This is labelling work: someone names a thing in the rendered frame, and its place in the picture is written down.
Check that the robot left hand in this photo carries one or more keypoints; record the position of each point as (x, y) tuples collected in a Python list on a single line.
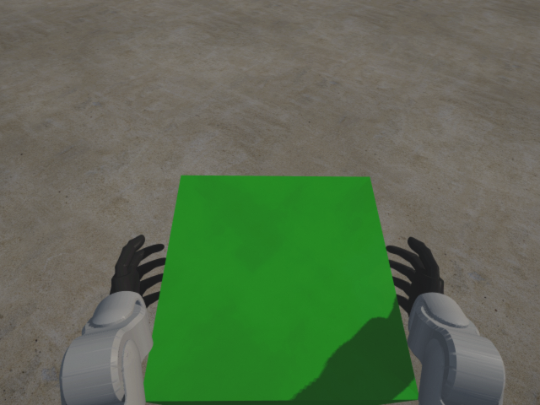
[(128, 274)]

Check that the carton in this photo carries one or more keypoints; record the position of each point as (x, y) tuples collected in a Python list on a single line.
[(277, 290)]

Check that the robot right forearm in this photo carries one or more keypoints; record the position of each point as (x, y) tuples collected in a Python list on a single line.
[(459, 367)]

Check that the robot left forearm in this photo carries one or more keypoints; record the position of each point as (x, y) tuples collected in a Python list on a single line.
[(103, 366)]

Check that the robot right hand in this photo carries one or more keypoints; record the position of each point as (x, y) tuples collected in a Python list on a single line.
[(425, 278)]

